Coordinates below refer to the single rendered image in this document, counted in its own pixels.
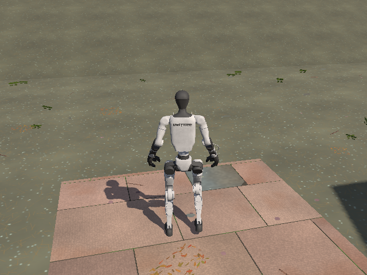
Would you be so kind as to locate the right robot hand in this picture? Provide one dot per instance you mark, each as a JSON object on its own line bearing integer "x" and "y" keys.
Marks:
{"x": 216, "y": 160}

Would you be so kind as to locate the right robot thigh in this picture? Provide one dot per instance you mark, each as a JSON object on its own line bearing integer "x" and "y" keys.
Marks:
{"x": 197, "y": 169}

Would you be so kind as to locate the left robot forearm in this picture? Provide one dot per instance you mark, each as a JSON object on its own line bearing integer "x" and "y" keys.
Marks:
{"x": 153, "y": 150}

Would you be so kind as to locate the right robot forearm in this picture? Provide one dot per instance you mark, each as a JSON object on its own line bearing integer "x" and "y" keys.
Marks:
{"x": 211, "y": 149}

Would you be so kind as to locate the left robot hand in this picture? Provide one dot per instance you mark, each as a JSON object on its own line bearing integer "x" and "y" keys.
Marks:
{"x": 149, "y": 160}

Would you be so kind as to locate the robot left shin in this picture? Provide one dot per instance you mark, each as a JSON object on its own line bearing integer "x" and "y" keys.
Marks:
{"x": 168, "y": 210}

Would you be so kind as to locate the left robot upper arm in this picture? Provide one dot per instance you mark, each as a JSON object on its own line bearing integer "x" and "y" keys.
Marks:
{"x": 161, "y": 130}

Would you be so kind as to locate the right robot upper arm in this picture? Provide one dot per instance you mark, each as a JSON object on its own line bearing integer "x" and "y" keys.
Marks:
{"x": 200, "y": 120}

